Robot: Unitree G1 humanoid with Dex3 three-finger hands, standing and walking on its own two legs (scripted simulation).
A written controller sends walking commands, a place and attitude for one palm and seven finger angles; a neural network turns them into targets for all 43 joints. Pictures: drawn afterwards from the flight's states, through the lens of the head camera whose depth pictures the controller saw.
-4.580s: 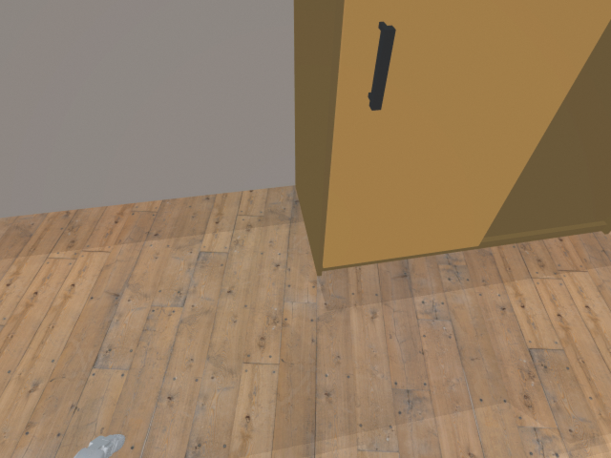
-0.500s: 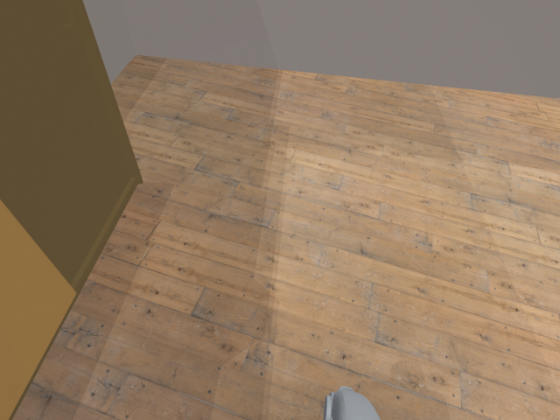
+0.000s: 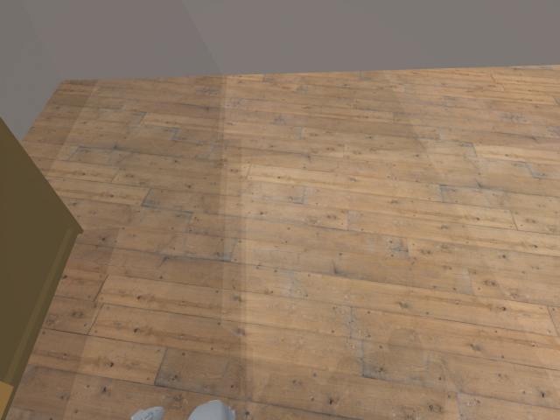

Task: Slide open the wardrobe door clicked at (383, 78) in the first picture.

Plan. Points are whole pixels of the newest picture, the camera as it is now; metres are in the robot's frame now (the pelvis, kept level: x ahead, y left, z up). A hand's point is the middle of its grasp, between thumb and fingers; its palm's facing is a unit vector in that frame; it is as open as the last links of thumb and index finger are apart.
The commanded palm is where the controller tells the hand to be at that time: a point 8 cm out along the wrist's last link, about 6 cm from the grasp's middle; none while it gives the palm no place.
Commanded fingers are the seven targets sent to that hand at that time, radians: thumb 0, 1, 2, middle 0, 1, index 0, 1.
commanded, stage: turn to face it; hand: left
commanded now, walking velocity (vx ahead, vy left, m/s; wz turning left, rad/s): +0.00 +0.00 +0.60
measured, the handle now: out of the picture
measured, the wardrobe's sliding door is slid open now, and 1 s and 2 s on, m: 0.00 0.00 0.00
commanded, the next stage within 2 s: none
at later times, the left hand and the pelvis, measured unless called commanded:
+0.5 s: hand out of the picture +0.07 +0.27 -0.17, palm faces +0.31 -0.92 -0.24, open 7.3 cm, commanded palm none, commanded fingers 0.00 0.90 0.90 -0.20 -0.30 -0.20 -0.30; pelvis +0.05 +0.04 +0.01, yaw +15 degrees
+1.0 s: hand out of the picture -0.01 +0.18 -0.15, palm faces +0.57 -0.78 -0.26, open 7.4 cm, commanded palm none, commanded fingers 0.00 0.90 0.90 -0.20 -0.30 -0.20 -0.30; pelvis +0.04 -0.02 +0.00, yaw +35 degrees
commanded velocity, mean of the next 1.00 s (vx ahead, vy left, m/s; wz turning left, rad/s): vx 0.00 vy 0.00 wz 0.60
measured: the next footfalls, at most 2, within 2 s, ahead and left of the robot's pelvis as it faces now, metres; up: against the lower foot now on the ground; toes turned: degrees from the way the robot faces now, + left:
left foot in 0.18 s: +0.12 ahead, +0.13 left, +0.00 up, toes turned +15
right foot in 0.72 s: +0.13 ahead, -0.12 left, +0.00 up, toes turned +22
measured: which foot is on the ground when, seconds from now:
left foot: up 0.00-0.16, down 0.18-0.72, up 0.74-1.00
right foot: down 0.00-0.18, up 0.20-0.70, down 0.72-1.00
